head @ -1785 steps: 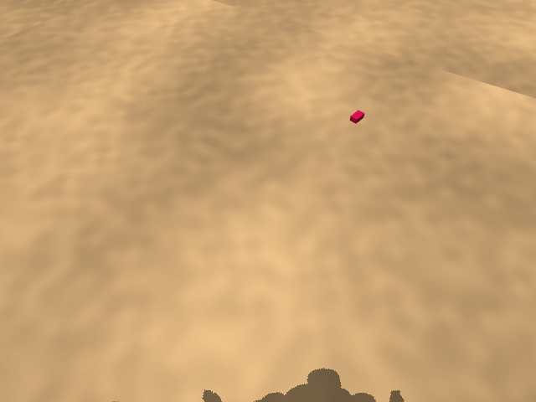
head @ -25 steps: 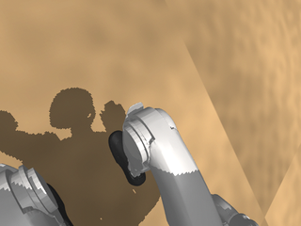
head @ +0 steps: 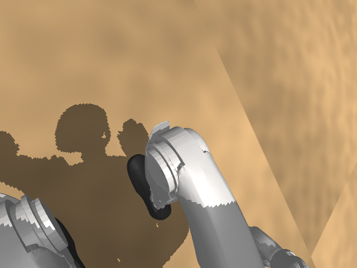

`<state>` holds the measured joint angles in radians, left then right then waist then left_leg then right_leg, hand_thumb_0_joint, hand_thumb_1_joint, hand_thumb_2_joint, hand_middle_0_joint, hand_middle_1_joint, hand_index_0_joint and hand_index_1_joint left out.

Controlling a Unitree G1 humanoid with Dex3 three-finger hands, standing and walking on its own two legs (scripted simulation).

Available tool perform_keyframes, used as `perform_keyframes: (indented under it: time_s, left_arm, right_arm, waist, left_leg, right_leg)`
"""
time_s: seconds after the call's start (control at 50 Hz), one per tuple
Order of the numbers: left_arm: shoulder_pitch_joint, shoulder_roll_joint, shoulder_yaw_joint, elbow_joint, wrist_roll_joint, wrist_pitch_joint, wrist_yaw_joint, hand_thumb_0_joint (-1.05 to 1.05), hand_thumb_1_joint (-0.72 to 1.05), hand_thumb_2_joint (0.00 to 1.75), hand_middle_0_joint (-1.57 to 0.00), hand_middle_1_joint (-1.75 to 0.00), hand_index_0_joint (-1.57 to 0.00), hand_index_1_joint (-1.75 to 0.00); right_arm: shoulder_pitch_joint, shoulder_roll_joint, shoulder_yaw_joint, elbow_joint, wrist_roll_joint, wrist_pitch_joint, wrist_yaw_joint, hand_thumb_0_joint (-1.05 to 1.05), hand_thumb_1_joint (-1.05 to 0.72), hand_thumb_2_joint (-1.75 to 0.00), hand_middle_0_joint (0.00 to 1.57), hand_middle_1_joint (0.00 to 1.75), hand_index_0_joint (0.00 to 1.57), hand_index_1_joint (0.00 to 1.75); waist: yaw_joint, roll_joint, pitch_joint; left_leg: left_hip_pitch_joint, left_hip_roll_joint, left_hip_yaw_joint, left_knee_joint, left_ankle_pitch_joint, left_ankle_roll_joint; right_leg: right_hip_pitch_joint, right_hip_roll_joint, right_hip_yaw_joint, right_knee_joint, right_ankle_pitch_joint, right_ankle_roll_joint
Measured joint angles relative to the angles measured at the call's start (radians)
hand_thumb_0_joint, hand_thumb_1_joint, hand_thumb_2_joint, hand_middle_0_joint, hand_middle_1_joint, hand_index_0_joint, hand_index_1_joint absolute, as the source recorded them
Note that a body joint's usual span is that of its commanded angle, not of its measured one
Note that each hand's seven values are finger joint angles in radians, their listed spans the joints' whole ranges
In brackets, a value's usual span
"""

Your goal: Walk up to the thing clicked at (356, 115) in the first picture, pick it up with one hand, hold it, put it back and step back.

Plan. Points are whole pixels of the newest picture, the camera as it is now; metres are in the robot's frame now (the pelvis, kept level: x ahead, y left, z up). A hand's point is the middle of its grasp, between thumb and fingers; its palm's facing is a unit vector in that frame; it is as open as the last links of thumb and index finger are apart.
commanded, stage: close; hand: left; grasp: from above
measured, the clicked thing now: out of the picture +0.51 +0.34 -0.30
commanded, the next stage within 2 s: settle in 1.18 s
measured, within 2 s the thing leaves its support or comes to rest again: leaves its support in 1.52 s
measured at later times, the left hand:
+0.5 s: hand out of the picture +0.49 +0.34 -0.26, palm faces -0.44 -0.12 -0.89, open 8.6 cm
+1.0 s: hand out of the picture +0.48 +0.35 -0.25, palm faces -0.45 -0.12 -0.89, open 7.4 cm
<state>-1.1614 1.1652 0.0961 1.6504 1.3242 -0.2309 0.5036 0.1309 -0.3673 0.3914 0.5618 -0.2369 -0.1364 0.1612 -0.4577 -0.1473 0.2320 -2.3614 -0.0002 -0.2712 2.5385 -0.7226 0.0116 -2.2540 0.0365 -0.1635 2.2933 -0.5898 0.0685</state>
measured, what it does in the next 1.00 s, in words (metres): stands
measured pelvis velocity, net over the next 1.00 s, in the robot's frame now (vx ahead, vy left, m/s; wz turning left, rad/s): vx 0.00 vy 0.00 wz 0.00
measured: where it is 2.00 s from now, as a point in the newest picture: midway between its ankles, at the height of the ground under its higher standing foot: (114, 229)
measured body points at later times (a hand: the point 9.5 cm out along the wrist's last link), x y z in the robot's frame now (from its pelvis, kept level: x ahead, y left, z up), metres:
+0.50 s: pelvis +0.00 +0.00 +0.00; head +0.30 +0.14 +0.30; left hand +0.50 +0.34 -0.21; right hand +0.03 -0.25 -0.04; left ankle +0.06 +0.12 -0.28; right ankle +0.14 -0.13 -0.28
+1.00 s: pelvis +0.00 +0.00 +0.00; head +0.30 +0.14 +0.30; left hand +0.50 +0.35 -0.20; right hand +0.03 -0.25 -0.04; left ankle +0.06 +0.12 -0.28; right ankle +0.14 -0.13 -0.28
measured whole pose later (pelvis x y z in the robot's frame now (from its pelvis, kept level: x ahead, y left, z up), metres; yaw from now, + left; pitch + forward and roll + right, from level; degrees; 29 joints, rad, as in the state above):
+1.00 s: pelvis +0.00 +0.00 +0.00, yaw +0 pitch +29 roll -17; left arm -1.16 1.17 0.08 1.62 1.30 -0.24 0.46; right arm 0.12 -0.37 0.40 0.56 -0.24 -0.12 0.15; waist -0.45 -0.14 0.24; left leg -2.36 0.00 -0.27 2.54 -0.72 0.02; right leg -2.25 0.03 -0.17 2.29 -0.59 0.07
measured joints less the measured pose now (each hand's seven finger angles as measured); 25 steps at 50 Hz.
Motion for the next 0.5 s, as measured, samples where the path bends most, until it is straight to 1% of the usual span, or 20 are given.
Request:
perform_keyframes:
  time_s: [0.12,0.2,0.26,0.36,0.5]
  left_arm:
    - [0.000,0.005,-0.004,0.006,-0.017,0.010,-0.009,0.00,0.12,0.48,-0.54,-0.56,-0.56,-0.54]
    - [0.007,0.003,-0.003,-0.008,-0.021,0.004,-0.021,0.00,0.17,0.44,-0.58,-0.53,-0.60,-0.51]
    - [0.007,0.002,-0.008,-0.008,-0.025,-0.003,-0.021,0.00,0.20,0.42,-0.60,-0.51,-0.62,-0.49]
    - [0.006,0.003,-0.013,-0.011,-0.021,-0.006,-0.018,0.00,0.25,0.37,-0.64,-0.47,-0.67,-0.45]
    - [0.001,-0.005,-0.011,-0.013,-0.012,0.003,-0.011,0.00,0.32,0.32,-0.69,-0.42,-0.72,-0.39]
  right_arm:
    - [-0.001,0.003,0.003,0.003,0.001,-0.001,0.001,0.00,-0.90,-0.90,0.20,0.30,0.20,0.30]
    - [0.002,0.004,0.004,0.005,0.001,0.001,-0.001,0.00,-0.90,-0.90,0.20,0.30,0.20,0.30]
    - [0.001,0.002,0.008,0.006,0.000,0.004,0.000,0.00,-0.89,-0.90,0.20,0.30,0.20,0.30]
    - [0.000,0.004,0.006,0.006,0.000,0.004,-0.005,0.00,-0.89,-0.90,0.20,0.30,0.20,0.30]
    - [0.002,0.003,0.000,0.009,0.001,0.002,-0.002,0.00,-0.89,-0.90,0.20,0.30,0.20,0.30]
  waist:
    - [0.000,0.002,0.005]
    - [0.005,0.002,0.008]
    - [0.006,0.002,0.010]
    - [0.005,-0.002,0.009]
    - [0.004,0.001,-0.002]
  left_leg:
    - [-0.002,0.000,0.001,0.000,0.002,0.001]
    - [-0.001,0.001,0.000,-0.001,0.002,0.000]
    - [0.001,0.000,-0.001,0.000,0.001,0.000]
    - [0.003,0.001,-0.001,-0.001,-0.001,0.001]
    - [0.001,0.000,-0.001,-0.003,-0.003,0.001]
  right_leg:
    - [-0.002,0.000,0.001,0.000,0.002,0.002]
    - [-0.002,-0.001,0.000,-0.001,0.002,0.001]
    - [0.001,-0.001,-0.001,0.000,0.002,0.003]
    - [0.004,-0.001,-0.001,-0.002,0.001,0.006]
    - [0.003,-0.004,-0.003,-0.005,-0.003,0.001]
